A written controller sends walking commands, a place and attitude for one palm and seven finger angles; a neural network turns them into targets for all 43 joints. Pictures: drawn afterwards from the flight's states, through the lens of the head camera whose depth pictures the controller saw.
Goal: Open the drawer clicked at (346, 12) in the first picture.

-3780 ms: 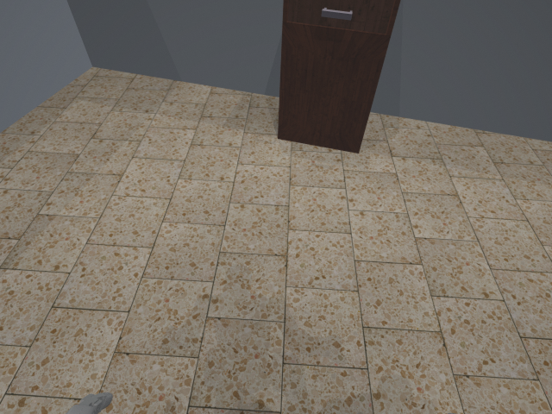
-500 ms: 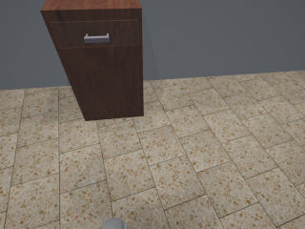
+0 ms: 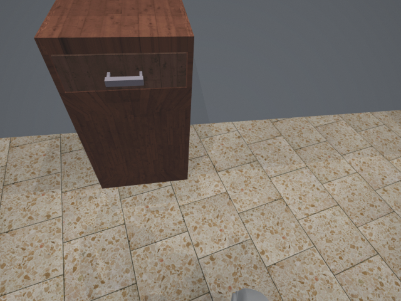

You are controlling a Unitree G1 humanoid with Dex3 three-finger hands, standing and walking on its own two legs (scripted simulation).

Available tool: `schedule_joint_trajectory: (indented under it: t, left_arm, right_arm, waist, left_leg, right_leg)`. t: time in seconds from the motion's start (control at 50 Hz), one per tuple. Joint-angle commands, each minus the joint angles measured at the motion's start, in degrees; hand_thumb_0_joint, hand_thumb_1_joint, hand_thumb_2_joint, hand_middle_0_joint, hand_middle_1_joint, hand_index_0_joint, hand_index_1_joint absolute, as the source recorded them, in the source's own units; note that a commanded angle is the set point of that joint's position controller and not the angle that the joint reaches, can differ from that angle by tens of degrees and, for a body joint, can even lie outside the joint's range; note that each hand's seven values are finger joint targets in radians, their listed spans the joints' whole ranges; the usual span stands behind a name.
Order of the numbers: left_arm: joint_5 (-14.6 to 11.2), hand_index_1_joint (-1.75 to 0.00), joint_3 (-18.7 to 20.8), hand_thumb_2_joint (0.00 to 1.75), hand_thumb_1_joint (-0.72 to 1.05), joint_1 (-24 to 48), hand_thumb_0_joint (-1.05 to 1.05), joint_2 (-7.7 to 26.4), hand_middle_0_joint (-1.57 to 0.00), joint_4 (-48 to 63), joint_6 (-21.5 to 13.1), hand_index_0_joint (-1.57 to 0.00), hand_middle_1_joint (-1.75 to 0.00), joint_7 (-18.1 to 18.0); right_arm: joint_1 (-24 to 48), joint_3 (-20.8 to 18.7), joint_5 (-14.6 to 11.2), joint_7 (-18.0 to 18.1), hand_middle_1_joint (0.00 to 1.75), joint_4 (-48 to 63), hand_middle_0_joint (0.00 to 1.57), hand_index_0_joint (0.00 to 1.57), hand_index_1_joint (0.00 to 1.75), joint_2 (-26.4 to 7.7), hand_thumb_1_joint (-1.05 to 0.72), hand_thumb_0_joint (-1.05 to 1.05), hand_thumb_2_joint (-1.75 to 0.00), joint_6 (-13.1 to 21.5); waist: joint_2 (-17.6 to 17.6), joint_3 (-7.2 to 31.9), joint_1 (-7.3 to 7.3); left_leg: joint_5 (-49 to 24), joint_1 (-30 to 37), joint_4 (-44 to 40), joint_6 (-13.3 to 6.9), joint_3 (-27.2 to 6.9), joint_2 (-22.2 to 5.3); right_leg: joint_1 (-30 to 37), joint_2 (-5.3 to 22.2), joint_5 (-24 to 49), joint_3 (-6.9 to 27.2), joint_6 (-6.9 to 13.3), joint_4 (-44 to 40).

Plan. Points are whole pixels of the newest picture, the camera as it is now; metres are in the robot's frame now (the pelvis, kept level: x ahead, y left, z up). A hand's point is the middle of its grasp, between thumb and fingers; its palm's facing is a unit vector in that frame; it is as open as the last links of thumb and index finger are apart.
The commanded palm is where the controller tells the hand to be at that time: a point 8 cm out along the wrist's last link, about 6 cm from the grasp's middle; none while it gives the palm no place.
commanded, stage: turn to face it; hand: left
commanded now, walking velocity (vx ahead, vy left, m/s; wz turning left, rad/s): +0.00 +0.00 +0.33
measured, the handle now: (124, 77) +0.80 +0.33 -0.03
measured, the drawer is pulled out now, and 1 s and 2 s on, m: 0.00 0.00 0.00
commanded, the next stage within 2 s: take the last steps up to it in 0.36 s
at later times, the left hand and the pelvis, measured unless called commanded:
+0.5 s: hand out of the picture +0.11 +0.18 -0.19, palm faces +0.21 -0.96 -0.17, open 7.3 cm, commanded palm none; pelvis +0.06 +0.00 -0.01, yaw +9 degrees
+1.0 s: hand out of the picture +0.14 +0.16 -0.17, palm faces +0.24 -0.95 -0.22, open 7.3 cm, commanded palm none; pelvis +0.14 -0.03 -0.01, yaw +11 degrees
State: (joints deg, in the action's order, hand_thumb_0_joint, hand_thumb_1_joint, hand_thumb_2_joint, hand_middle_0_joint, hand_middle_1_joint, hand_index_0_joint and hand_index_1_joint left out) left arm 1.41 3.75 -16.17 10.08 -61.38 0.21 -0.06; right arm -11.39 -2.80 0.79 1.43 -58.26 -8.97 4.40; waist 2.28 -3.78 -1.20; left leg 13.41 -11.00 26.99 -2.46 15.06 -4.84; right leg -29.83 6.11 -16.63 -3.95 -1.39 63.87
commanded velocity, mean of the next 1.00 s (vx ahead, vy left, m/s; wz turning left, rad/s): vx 0.17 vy -0.02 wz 0.15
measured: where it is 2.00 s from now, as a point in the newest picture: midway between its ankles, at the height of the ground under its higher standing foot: (189, 283)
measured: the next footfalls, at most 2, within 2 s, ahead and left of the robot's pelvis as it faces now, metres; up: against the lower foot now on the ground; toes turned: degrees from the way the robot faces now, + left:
right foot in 0.16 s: +0.15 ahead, -0.14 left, +0.00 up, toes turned -6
left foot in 0.48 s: +0.09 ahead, +0.11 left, +0.00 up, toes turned +16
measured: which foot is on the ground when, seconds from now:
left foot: down 0.00-0.18, up 0.20-0.46, down 0.48-0.92, up 0.94-1.00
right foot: up 0.00-0.14, down 0.16-0.50, up 0.52-0.90, down 0.92-1.00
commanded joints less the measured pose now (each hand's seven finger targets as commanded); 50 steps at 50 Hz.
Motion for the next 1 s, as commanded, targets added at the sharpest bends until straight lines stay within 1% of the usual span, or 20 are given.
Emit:
schedule_joint_trajectory:
  t: [0.0,0.08,0.12,0.16,0.18,0.2,0.26,0.36,0.42,0.46,0.5,0.6,0.72,0.8,0.86,0.88,0.9,0.92,0.94,0.98]
  left_arm:
    - [-0.03,-0.3,-0.57,0.9,0.9,-3.07,0.0,-1.25,-0.2,2.11,-0.29,-0.2,-0.3,-0.19]
    - [0.08,-0.3,-1.09,0.9,0.9,-1.38,0.0,-0.55,-0.2,2.54,-0.95,-0.2,-0.3,-0.78]
    - [0.08,-0.3,-0.8,0.9,0.9,-3.64,0.0,2.13,-0.2,1.67,-1.75,-0.2,-0.3,-1.1]
    - [0.18,-0.3,-0.13,0.9,0.9,-4.36,0.0,8.91,-0.2,1.03,-2.61,-0.2,-0.3,-1.77]
    - [-0.05,-0.3,-0.02,0.9,0.9,-4.69,0.0,10.5,-0.2,1.58,-2.22,-0.2,-0.3,-1.63]
    - [-0.12,-0.3,0.16,0.9,0.9,-2.74,0.0,9.39,-0.2,1.74,-2.04,-0.2,-0.3,-2.04]
    - [-0.14,-0.3,-0.18,0.9,0.9,2.03,0.0,6.83,-0.2,2.89,-1.92,-0.2,-0.3,-2.55]
    - [0.15,-0.3,0.96,0.9,0.9,3.32,0.0,7.84,-0.2,3.66,-0.98,-0.2,-0.3,-2.82]
    - [-0.75,-0.3,1.0,0.9,0.9,4.19,0.0,7.22,-0.2,3.92,-0.09,-0.2,-0.3,-2.52]
    - [-1.47,-0.3,-0.15,0.9,0.9,3.5,0.0,2.03,-0.2,5.42,0.67,-0.2,-0.3,-1.83]
    - [-0.27,-0.3,-0.17,0.9,0.9,7.29,0.0,2.16,-0.2,6.17,0.88,-0.2,-0.3,-1.33]
    - [0.3,-0.3,-0.65,0.9,0.9,5.41,0.0,2.03,-0.2,3.69,-0.75,-0.2,-0.3,0.28]
    - [0.06,-0.3,-0.87,0.9,0.9,6.74,0.0,1.64,-0.2,3.7,-0.82,-0.2,-0.3,0.48]
    - [-0.02,-0.3,-0.7,0.9,0.9,5.49,0.0,1.33,-0.2,3.43,-1.25,-0.2,-0.3,0.67]
    - [0.11,-0.3,-0.28,0.9,0.9,-2.3,0.0,1.4,-0.2,0.31,-2.03,-0.2,-0.3,0.45]
    - [0.29,-0.3,0.24,0.9,0.9,-6.4,0.0,3.61,-0.2,-1.07,-2.52,-0.2,-0.3,0.1]
    - [0.6,-0.3,1.16,0.9,0.9,-11.09,0.0,8.64,-0.2,-2.06,-3.0,-0.2,-0.3,-0.41]
    - [-0.04,-0.3,1.73,0.9,0.9,-15.34,0.0,11.72,-0.2,-2.59,-2.81,-0.2,-0.3,-0.89]
    - [-0.28,-0.3,1.47,0.9,0.9,-13.54,0.0,10.39,-0.2,-2.36,-2.9,-0.2,-0.3,-1.24]
    - [-0.29,-0.3,0.55,0.9,0.9,-8.04,0.0,6.31,-0.2,-1.27,-3.33,-0.2,-0.3,-1.39]
  right_arm:
    - [-5.84,-0.45,0.44,-0.19,0.3,-0.67,0.2,0.2,0.3,-5.61,-0.9,0.0,-0.9,-0.5]
    - [-6.45,-0.71,0.56,-0.07,0.3,-2.07,0.2,0.2,0.3,-6.71,-0.9,0.0,-0.9,-1.86]
    - [-6.57,-0.45,0.23,-0.23,0.3,-2.59,0.2,0.2,0.3,-5.58,-0.9,0.0,-0.9,-2.31]
    - [-8.57,0.39,-0.3,-0.74,0.3,-1.93,0.2,0.2,0.3,-0.9,-0.9,0.0,-0.9,-3.08]
    - [-8.91,0.25,-0.3,-0.58,0.3,-1.5,0.2,0.2,0.3,-1.41,-0.9,0.0,-0.9,-3.94]
    - [-7.63,0.09,-0.38,-0.44,0.3,-1.64,0.2,0.2,0.3,-1.09,-0.9,0.0,-0.9,-5.07]
    - [-8.27,0.07,-0.36,-0.63,0.3,-3.03,0.2,0.2,0.3,-1.68,-0.9,0.0,-0.9,-5.45]
    - [-8.3,0.02,-0.3,-0.97,0.3,-2.37,0.2,0.2,0.3,-0.15,-0.9,0.0,-0.9,-5.64]
    - [-11.62,-0.15,-0.02,-1.09,0.3,-3.28,0.2,0.2,0.3,-1.2,-0.9,0.0,-0.9,-5.21]
    - [-11.18,-0.96,0.81,-0.54,0.3,-2.46,0.2,0.2,0.3,-7.62,-0.9,0.0,-0.9,-4.51]
    - [-9.03,-1.26,1.3,-0.12,0.3,-1.64,0.2,0.2,0.3,-8.2,-0.9,0.0,-0.9,-4.23]
    - [-10.48,-0.76,0.82,0.55,0.3,-2.24,0.2,0.2,0.3,-6.75,-0.9,0.0,-0.9,-2.27]
    - [-13.3,-1.39,0.83,0.49,0.3,-3.52,0.2,0.2,0.3,-7.69,-0.9,0.0,-0.9,-2.02]
    - [-11.18,-1.73,1.01,0.1,0.3,-3.6,0.2,0.2,0.3,-8.11,-0.9,0.0,-0.9,-2.37]
    - [-9.27,-1.43,0.6,-0.08,0.3,-3.73,0.2,0.2,0.3,-6.9,-0.9,0.0,-0.9,-2.53]
    - [-8.68,-1.11,0.28,-0.27,0.3,-3.36,0.2,0.2,0.3,-5.35,-0.9,0.0,-0.9,-2.36]
    - [-7.6,-0.37,-0.19,-0.76,0.3,-1.73,0.2,0.2,0.3,-2.06,-0.9,0.0,-0.9,-2.24]
    - [-3.17,-0.34,0.15,-1.18,0.3,0.82,0.2,0.2,0.3,-3.25,-0.9,0.0,-0.9,-2.54]
    - [-1.73,-1.0,0.44,-1.37,0.3,0.73,0.2,0.2,0.3,-4.65,-0.9,0.0,-0.9,-2.67]
    - [-2.42,-1.37,0.68,-1.82,0.3,-0.3,0.2,0.2,0.3,-4.11,-0.9,0.0,-0.9,-3.08]
  waist:
    - [-10.18,-0.08,0.74]
    - [-10.06,2.31,0.8]
    - [-6.06,3.69,-0.92]
    - [9.51,5.22,0.08]
    - [9.27,5.95,-0.37]
    - [12.57,5.14,-0.51]
    - [8.82,4.11,0.93]
    - [6.23,3.68,0.92]
    - [1.58,3.85,2.61]
    - [-17.09,1.79,2.1]
    - [-17.55,-1.54,3.32]
    - [-8.94,0.14,3.4]
    - [-9.12,0.16,4.66]
    - [-10.52,-0.71,3.61]
    - [-5.56,0.62,-0.15]
    - [-0.47,1.19,-2.01]
    - [12.61,1.52,-4.09]
    - [15.67,0.54,-6.19]
    - [9.79,-1.55,-5.02]
    - [7.93,-5.33,-1.62]
  left_leg:
    - [-23.32,-4.61,-12.49,-4.94,-6.7,-12.23]
    - [-19.08,-1.23,-6.73,-4.63,-9.94,-11.54]
    - [-12.15,-2.52,-1.28,-0.91,-9.52,-8.23]
    - [12.38,-11.6,8.91,4.03,-5.13,-0.54]
    - [20.24,-10.34,15.61,4.19,-7.42,0.64]
    - [22.09,-10.73,22.23,4.25,-9.46,-0.17]
    - [15.93,-11.88,27.06,4.55,-12.08,-0.82]
    - [11.7,-8.67,15.43,5.12,-9.6,-0.04]
    - [-1.8,1.08,0.72,4.84,-8.63,0.42]
    - [-3.94,-1.7,-11.18,-1.14,-26.8,-12.77]
    - [10.7,-6.01,-17.89,-5.6,-31.44,-15.06]
    - [0.19,7.76,-15.53,-6.58,-25.98,-11.96]
    - [-0.35,9.41,-15.88,-7.4,-23.99,-12.08]
    - [3.47,5.24,-14.56,-6.6,-22.88,-11.75]
    - [7.12,-3.08,-6.79,-3.22,-18.65,-7.9]
    - [10.62,-10.04,0.39,-1.14,-15.04,-4.42]
    - [15.36,-21.29,14.57,1.21,-8.12,2.03]
    - [21.82,-26.6,26.29,1.4,-9.28,2.47]
    - [17.64,-27.43,32.76,1.1,-12.78,0.3]
    - [9.16,-26.79,36.72,1.26,-14.06,-2.18]
  right_leg:
    - [7.27,0.73,3.09,-1.27,-1.02,-14.97]
    - [13.9,-1.37,4.36,-3.28,-1.56,-28.68]
    - [20.81,-0.39,12.06,-2.45,-1.72,-39.04]
    - [26.97,14.76,27.59,11.35,3.74,-43.01]
    - [24.4,18.27,26.83,11.88,7.79,-45.74]
    - [21.9,18.22,24.34,12.28,9.75,-48.0]
    - [20.87,14.75,24.83,5.91,9.49,-46.54]
    - [19.71,13.42,19.97,0.76,8.49,-43.97]
    - [14.11,10.07,9.05,-3.02,3.96,-37.67]
    - [8.46,0.68,-6.37,-6.34,-1.65,-27.66]
    - [6.32,-0.63,-13.11,-2.4,-0.56,-15.3]
    - [-2.98,0.03,-6.45,0.53,-0.49,-9.03]
    - [-0.44,-0.19,-5.97,-0.17,-0.92,-16.95]
    - [6.05,-1.19,-5.65,-1.89,-0.63,-26.51]
    - [21.17,-3.11,3.64,-3.56,-0.28,-37.65]
    - [29.09,0.34,0.42,1.07,0.87,-41.09]
    - [35.87,11.36,-8.94,16.03,5.2,-48.26]
    - [33.53,19.05,-17.23,28.12,9.97,-55.75]
    - [28.87,18.72,-23.06,28.22,11.55,-57.71]
    - [21.8,15.81,-17.94,21.58,9.45,-57.75]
